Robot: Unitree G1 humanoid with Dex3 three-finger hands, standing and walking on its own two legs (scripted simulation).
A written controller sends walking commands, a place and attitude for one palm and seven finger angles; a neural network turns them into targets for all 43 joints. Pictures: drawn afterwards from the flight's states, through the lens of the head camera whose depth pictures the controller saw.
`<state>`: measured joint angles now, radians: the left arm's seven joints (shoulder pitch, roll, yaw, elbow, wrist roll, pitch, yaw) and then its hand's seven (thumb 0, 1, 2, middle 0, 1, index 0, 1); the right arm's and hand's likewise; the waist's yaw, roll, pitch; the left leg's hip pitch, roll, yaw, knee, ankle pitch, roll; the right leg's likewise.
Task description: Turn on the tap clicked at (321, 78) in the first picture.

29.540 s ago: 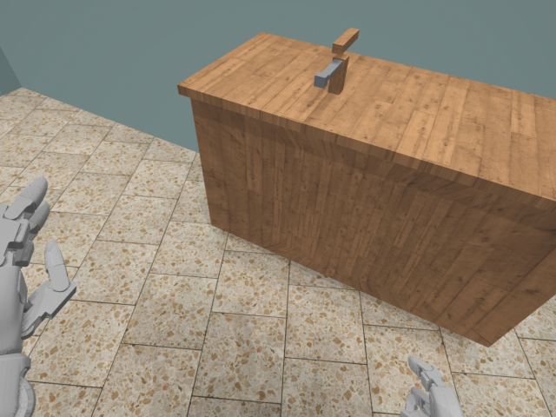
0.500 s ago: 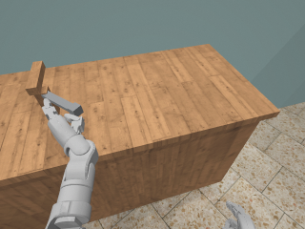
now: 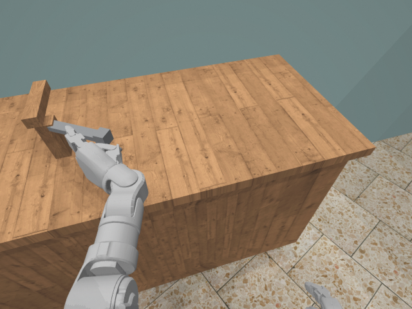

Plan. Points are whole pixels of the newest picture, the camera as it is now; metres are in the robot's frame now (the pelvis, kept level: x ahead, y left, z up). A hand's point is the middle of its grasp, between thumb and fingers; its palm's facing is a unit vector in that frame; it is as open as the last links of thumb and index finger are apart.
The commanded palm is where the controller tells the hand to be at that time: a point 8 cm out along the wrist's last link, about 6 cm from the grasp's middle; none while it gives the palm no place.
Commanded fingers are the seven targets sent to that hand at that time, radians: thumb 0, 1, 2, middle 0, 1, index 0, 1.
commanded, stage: push the lever round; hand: left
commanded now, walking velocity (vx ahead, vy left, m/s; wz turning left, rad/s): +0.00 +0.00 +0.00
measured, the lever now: (103, 137) +0.42 +0.25 +0.11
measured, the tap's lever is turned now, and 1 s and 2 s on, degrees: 56 82 82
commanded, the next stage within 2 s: lift the hand up off the lever in 0.68 s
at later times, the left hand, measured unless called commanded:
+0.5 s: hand (129, 139) +0.43 +0.20 +0.10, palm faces +0.84 -0.53 -0.12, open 7.6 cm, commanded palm +0.38 +0.21 +0.11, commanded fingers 0.00 0.90 0.90 -0.15 -0.15 -0.15 -0.15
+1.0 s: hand (129, 129) +0.45 +0.21 +0.11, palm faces +0.83 -0.55 -0.10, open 7.9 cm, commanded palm +0.39 +0.22 +0.11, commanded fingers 0.00 0.90 0.90 -0.15 -0.15 -0.15 -0.15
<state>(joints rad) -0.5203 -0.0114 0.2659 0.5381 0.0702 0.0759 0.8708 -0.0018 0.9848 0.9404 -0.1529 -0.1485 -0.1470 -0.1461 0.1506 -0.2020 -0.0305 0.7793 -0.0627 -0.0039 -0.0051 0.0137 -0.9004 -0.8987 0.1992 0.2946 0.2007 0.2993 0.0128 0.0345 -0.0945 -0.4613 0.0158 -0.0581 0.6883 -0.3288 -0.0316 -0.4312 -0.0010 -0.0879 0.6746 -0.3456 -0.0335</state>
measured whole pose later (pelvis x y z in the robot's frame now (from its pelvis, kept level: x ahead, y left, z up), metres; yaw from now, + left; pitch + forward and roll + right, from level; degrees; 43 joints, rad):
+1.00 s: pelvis +0.00 +0.00 +0.00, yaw -2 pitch +10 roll +0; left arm -0.75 0.10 0.47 0.83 0.12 -0.01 0.89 0.02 0.91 0.91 -0.15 -0.15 -0.14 -0.14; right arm 0.29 -0.22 -0.06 0.79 -0.09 0.01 0.04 0.01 -0.90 -0.90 0.20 0.29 0.20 0.30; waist -0.07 0.03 -0.13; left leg -0.55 0.04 -0.03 0.71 -0.34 -0.04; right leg -0.54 0.02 -0.06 0.70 -0.34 -0.04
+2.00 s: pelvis +0.01 -0.01 +0.01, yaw -1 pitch +5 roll +0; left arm -0.66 0.03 0.37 0.57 0.07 0.21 0.86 0.02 0.90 0.90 -0.15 -0.15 -0.15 -0.15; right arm 0.21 -0.22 -0.04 0.81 -0.06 -0.01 0.00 0.01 -0.90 -0.90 0.20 0.29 0.20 0.30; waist -0.01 0.04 -0.10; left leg -0.39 0.03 -0.04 0.60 -0.31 -0.04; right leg -0.37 0.01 -0.07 0.60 -0.32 -0.04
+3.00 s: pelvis +0.02 +0.00 +0.02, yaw -1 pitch +1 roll +0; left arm -0.59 0.01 0.30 0.36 0.01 0.36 0.82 0.02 0.91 0.90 -0.15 -0.15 -0.15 -0.15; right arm 0.14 -0.21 -0.02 0.80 -0.03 0.00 -0.01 0.01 -0.90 -0.90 0.20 0.29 0.20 0.30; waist 0.04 0.04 -0.08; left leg -0.25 0.02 -0.03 0.50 -0.27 -0.03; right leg -0.24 0.01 -0.06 0.51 -0.29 -0.03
